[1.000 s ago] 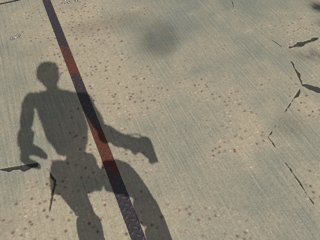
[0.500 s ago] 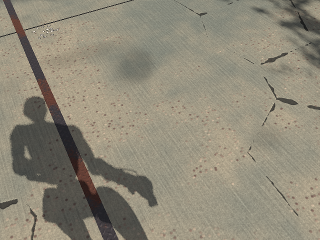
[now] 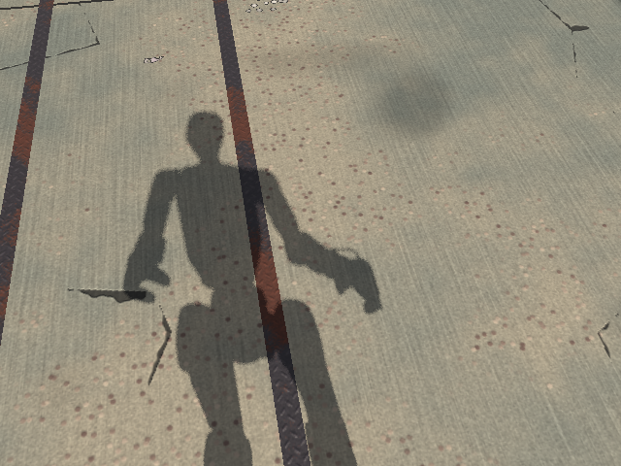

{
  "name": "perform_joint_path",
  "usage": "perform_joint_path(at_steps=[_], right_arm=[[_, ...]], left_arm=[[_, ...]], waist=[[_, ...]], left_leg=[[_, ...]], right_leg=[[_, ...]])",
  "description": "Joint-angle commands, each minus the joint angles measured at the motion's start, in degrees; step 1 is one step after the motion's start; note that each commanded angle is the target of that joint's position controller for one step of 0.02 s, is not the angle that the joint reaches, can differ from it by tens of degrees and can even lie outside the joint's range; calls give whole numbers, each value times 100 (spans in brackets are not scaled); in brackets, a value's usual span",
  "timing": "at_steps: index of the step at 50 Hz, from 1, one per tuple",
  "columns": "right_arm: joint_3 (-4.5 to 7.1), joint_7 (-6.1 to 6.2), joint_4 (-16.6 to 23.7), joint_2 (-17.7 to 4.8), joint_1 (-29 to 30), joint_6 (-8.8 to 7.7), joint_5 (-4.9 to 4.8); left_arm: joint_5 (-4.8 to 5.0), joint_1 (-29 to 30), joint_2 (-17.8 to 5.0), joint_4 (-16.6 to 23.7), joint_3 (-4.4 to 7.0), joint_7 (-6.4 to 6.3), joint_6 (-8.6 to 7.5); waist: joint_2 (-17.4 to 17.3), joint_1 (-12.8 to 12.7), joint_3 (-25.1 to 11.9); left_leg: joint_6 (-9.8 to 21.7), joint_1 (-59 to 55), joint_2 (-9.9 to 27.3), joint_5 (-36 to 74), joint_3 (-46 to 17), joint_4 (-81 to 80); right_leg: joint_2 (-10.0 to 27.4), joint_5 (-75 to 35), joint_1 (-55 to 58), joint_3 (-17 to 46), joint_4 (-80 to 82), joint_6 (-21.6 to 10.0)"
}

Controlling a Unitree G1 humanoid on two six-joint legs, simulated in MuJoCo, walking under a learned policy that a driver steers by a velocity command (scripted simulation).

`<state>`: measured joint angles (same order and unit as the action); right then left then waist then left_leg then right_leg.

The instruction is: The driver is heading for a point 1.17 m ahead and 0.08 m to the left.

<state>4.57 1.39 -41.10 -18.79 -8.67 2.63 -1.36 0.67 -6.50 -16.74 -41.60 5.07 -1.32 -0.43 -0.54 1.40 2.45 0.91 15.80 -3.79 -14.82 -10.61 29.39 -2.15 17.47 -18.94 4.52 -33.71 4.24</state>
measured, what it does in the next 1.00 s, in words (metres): steps on the spot: right foot, then left foot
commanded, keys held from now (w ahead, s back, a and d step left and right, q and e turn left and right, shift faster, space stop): q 0.22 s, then no key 0.78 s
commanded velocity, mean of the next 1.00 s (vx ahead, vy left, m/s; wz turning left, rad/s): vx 0.00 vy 0.00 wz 0.26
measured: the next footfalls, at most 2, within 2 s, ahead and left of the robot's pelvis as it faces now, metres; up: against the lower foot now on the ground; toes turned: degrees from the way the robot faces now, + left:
right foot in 0.04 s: +0.06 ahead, -0.13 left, +0.00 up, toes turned +6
left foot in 0.42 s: +0.01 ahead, +0.13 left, +0.00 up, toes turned +12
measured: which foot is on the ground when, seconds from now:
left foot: down 0.00-0.04, up 0.06-0.40, down 0.42-1.00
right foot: up 0.00-0.02, down 0.04-0.42, up 0.44-0.74, down 0.76-1.00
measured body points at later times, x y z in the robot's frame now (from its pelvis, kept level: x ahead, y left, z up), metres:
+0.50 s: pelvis -0.01 +0.02 +0.00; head +0.02 +0.05 +0.44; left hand +0.05 +0.33 -0.12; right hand +0.21 -0.20 -0.09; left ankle -0.03 +0.12 -0.74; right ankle +0.00 -0.13 -0.71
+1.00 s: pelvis -0.01 +0.02 +0.00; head +0.00 +0.02 +0.45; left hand +0.02 +0.30 -0.12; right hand +0.17 -0.20 -0.12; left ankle -0.03 +0.13 -0.74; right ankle +0.01 -0.12 -0.74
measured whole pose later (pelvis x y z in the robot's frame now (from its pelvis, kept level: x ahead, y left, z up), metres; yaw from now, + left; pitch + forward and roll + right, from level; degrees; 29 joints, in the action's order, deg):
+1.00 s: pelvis -0.01 +0.02 +0.00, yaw +14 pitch -2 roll +0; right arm 2.2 0.8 -48.1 -14.2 -9.4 1.1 0.6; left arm -0.5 -11.5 -14.4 -50.5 1.9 -1.3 -0.7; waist -0.5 -0.1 2.1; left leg 1.0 11.6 -1.6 -15.1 -0.9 28.3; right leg 1.9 16.9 -10.2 0.6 -28.6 1.7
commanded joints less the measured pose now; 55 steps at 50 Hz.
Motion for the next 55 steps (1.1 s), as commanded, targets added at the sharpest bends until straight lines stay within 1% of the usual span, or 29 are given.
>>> perform_joint_path(at_steps=[1, 2, 3, 4, 5, 6, 7, 10, 13, 15, 18, 20, 21, 22, 23, 24, 26, 29, 32, 34, 36, 37, 38, 39, 40, 41, 42, 46, 55], right_arm=[[169, 53, 476, -743, 287, -19, -48], [76, 42, 503, -402, 19, -33, 68], [132, 34, 664, -522, -81, -89, 31], [263, 32, 559, -961, -236, -121, 71], [356, 13, 443, -1129, -253, -92, 8], [363, 33, 319, -1012, -341, -20, 2], [342, 39, 321, -902, -303, 32, 20], [227, -29, 571, -543, 32, 54, -39], [121, -92, 777, -345, 270, 29, 26], [70, -129, 813, -283, 223, 18, 58], [97, -162, 751, -372, -18, 35, 55], [111, -179, 570, -362, -437, 29, 84], [139, -142, 582, -562, -531, 23, 104], [187, -38, 738, -1040, -517, 23, 169], [91, -104, 756, -782, -431, -95, 345], [45, -156, 733, -644, -212, -209, 359], [12, -154, 628, -535, 123, -315, 257], [-77, -101, 504, -308, 257, -344, 220], [-83, -85, 390, -260, 266, -315, 212], [-74, -88, 285, -310, 213, -284, 213], [-111, -94, 203, -244, 324, -271, 168], [-137, -102, 127, -184, 295, -277, 130], [-162, -115, 43, -109, 100, -321, 168], [-151, -158, 8, -136, -83, -371, 261], [-134, -160, -27, -129, -97, -375, 256], [-127, -142, -55, -236, 190, -356, 255], [-119, -111, -49, -182, 301, -328, 224], [-109, -44, -225, -117, 175, -219, 207], [-80, 4, -749, -129, -5, -230, 176]], left_arm=[[-25, -411, -739, 269, 235, 38, -179], [-136, -534, -1140, 330, 309, -8, -159], [-329, -427, -1379, 332, 336, 25, -126], [-321, -277, -1076, 464, 250, 25, -160], [-267, -4, -761, 523, 156, -4, -170], [-197, 210, -665, 566, 122, -26, -154], [-127, 265, -622, 566, 100, -57, -143], [-157, -54, -668, 500, 96, -157, -61], [-144, -262, -844, 450, 156, -159, -2], [-98, -168, -991, 459, 196, -89, 24], [22, -140, -1051, 399, 185, 5, 36], [114, -149, -883, 297, 100, 25, 38], [19, -470, -624, 165, 4, 55, 0], [-337, -575, -137, 302, -187, 125, -44], [-195, -125, -471, 412, -76, 33, -6], [-66, -73, -786, 353, 16, -18, 52], [-67, -238, -767, 133, 67, -77, 140], [-59, -483, -584, -17, 36, -83, 168], [-53, -274, -376, -24, -68, -72, 151], [-41, -232, -416, -33, -81, -68, 143], [-36, -427, -409, -149, -93, -53, 122], [-89, -543, -397, -216, -117, -37, 96], [-167, -577, -588, -235, -100, -41, 74], [-156, -580, -950, -223, -35, -57, 75], [-81, -477, -959, -341, 0, -22, 65], [-84, -391, -676, -305, -60, 18, 34], [-133, -361, -551, -359, -102, 19, 1], [-125, -444, -481, -536, -154, 0, -104], [-106, -461, -455, -885, -208, -56, -83]], waist=[[-786, -266, -725], [390, -100, -955], [1682, 67, -692], [1255, 25, -686], [906, 97, -544], [731, 157, -427], [755, 88, -331], [948, -163, -350], [973, -349, -603], [1046, -337, -684], [1084, -239, -683], [911, 5, -668], [369, -54, -824], [-1364, -306, -1069], [-1312, 25, -1011], [-926, -15, -709], [-816, -147, -502], [-717, -276, -568], [-724, -129, -583], [-724, -61, -587], [-661, -203, -538], [-538, -311, -484], [-287, -246, -544], [235, -9, -541], [648, 64, -489], [453, -137, -361], [439, -138, -350], [342, -144, -272], [44, -168, -173]], left_leg=[[586, -151, 906, 1073, -1432, -113], [237, 514, 341, -463, -724, 1095], [-68, 1626, -362, -2400, 159, 2217], [-254, 1735, 78, -2338, 79, 3410], [-326, 1745, 185, -1898, 128, 3838], [-427, 1754, 248, -1532, 232, 3989], [-520, 1898, 281, -1196, 285, 4109], [-687, 1947, 375, -804, 681, 3562], [-698, 1564, 532, -971, 810, 2576], [-601, 986, 513, -1092, 1020, 1926], [-413, 372, 378, -660, 1235, 838], [-117, -617, 238, 530, 1347, -696], [47, -1444, 631, 1496, 741, -976], [596, -2184, 2133, 3770, -938, -769], [1629, -1149, 2614, 3467, -1317, -910], [1660, -877, 2304, 2909, -979, -1040], [1199, -827, 1777, 2199, -440, -1075], [1147, -676, 1567, 2842, -37, -1018], [1122, -780, 1458, 2551, 51, -931], [1194, -811, 1531, 2286, -137, -904], [1095, -653, 1466, 1815, -197, -858], [901, -462, 1353, 1472, -139, -851], [625, -245, 1179, 1052, -76, -819], [398, -76, 845, 522, 200, -712], [212, -310, 551, 259, 539, -763], [118, -478, 505, 227, 604, -603], [123, -537, 514, 321, 632, -533], [167, -551, 545, 704, 609, -512], [56, -575, 537, 896, 664, -542]], right_leg=[[276, -1140, 1002, 66, 1404, -267], [1508, -1988, 1659, 1185, 1525, -713], [2463, -2859, 1482, 2540, 1640, -1748], [2674, -2661, 1272, 2531, 1684, -2128], [2294, -2321, 1093, 1854, 1626, -1915], [1894, -1905, 1009, 1269, 1604, -1640], [1753, -1855, 1028, 988, 1608, -1564], [1573, -2157, 1272, 358, 1652, -1637], [1741, -2411, 1572, 230, 1536, -1752], [1791, -2627, 1368, 100, 1476, -1771], [1841, -2678, 1268, 97, 1242, -1703], [1648, -2317, 866, -115, 809, -1323], [1368, -1513, 332, -419, 325, -844], [778, 1166, -760, -964, -1001, -204], [593, 2114, -840, -426, -1704, -43], [651, 1952, -835, -284, -2185, -1], [672, 1353, -962, -184, -2315, 21], [629, 718, -541, -178, -2193, 137], [624, 617, -171, -283, -1129, 135], [578, 627, 65, -328, -569, 112], [521, -18, 524, -395, 377, 24], [519, -898, 948, -386, 1135, -65], [733, -1727, 1399, -98, 1205, -171], [1003, -2362, 1539, 64, 943, -340], [891, -1498, 1053, -40, 808, -537], [786, -1050, 783, -62, 937, -541], [768, -942, 683, -66, 1018, -478], [670, -1051, 706, -151, 1002, -361], [571, -989, 756, -201, 1020, -405]])
Velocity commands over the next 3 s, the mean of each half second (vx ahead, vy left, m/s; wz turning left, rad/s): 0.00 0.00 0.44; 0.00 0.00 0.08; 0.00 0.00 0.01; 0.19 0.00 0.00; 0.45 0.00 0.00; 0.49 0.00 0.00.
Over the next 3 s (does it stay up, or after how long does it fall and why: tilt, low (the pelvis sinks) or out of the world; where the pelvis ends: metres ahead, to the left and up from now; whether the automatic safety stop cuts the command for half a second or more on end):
stays up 0.60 0.10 0.00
